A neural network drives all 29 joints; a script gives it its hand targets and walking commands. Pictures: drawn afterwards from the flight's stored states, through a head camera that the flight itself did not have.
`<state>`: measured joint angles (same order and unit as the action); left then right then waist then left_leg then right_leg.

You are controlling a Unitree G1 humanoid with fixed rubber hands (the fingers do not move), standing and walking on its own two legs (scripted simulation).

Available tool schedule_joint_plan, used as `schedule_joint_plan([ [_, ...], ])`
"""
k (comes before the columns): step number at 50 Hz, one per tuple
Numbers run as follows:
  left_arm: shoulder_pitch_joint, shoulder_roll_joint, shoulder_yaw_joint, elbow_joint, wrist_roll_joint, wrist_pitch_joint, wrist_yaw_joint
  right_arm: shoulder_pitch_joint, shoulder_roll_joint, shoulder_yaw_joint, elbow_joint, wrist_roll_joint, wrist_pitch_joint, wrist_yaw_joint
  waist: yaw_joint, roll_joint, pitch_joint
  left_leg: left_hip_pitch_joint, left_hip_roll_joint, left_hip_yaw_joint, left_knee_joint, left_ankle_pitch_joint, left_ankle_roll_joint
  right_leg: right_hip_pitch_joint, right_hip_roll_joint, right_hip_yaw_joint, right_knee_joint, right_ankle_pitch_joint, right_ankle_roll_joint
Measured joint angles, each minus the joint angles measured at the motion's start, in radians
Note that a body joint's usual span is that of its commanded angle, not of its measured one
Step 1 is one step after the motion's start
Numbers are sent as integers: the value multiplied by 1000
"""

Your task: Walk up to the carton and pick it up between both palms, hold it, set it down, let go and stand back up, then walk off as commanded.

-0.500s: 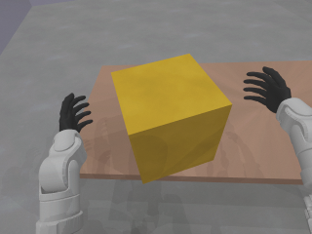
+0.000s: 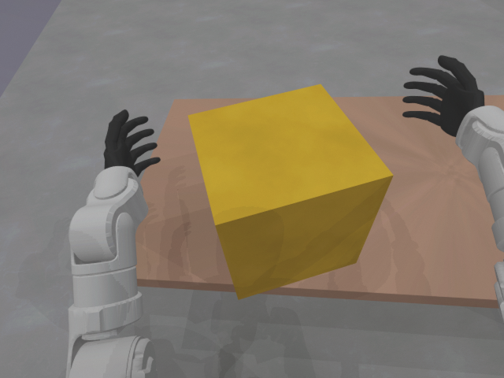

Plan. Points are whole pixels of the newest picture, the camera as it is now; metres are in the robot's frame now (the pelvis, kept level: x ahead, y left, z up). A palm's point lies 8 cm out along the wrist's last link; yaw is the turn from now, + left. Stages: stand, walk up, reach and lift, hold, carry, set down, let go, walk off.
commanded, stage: reach and lift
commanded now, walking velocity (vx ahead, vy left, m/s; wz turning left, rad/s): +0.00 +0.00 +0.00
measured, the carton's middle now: (278, 194) +0.41 +0.05 +0.02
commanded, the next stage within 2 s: none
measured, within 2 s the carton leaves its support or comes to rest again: neither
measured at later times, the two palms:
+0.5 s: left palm (124, 150) +0.34 +0.26 +0.18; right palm (443, 83) +0.48 -0.18 +0.22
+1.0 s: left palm (144, 173) +0.36 +0.26 +0.12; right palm (413, 138) +0.48 -0.17 +0.11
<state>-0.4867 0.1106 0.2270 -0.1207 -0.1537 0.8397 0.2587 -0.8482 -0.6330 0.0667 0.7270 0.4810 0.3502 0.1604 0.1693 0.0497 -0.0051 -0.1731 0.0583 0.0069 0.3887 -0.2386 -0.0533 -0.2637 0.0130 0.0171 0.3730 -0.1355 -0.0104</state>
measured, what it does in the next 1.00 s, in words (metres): stands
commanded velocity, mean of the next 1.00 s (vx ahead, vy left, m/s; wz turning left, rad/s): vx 0.00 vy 0.00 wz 0.00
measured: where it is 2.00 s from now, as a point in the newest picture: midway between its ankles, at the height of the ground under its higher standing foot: outside the picture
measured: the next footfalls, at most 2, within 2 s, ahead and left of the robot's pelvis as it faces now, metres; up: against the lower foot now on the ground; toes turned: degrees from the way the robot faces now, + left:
none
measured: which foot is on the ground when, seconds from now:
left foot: down 0.00-1.00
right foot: down 0.00-1.00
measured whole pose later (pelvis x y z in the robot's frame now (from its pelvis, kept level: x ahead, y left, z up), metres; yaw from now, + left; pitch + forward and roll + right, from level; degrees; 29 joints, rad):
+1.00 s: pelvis +0.01 +0.00 +0.00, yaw +0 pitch +8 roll -1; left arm -0.60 0.11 0.18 0.39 -0.13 0.44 0.20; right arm -0.87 -0.55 0.13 1.01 0.44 0.11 0.17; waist 0.22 0.05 -0.04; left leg -0.28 0.06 0.01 0.39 -0.24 -0.05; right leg -0.36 0.02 0.02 0.34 -0.12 -0.01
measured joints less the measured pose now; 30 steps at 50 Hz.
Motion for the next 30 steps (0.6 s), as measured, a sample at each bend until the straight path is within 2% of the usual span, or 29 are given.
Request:
schedule_joint_plan([
  [10, -124, 0, 14, 149, -5, 0, 0, -127, -5, 36, 118, 3, 8, -1, 30, 5, -16, -4, 1, 0, 0, 0, 0, -3, 1, 0, -3, 2, 0],
  [19, -209, 2, 15, 276, -7, -35, 0, -230, -5, 61, 251, 4, 9, 20, 36, -8, -30, -12, 1, 0, 0, -1, 0, -8, 1, 0, -9, 4, 0],
  [30, -214, 2, -6, 361, 6, -116, -1, -183, 11, 69, 313, 4, -30, 42, 50, -13, -23, -27, 2, -1, 0, -1, 1, -15, 2, -1, -23, 10, 0],
])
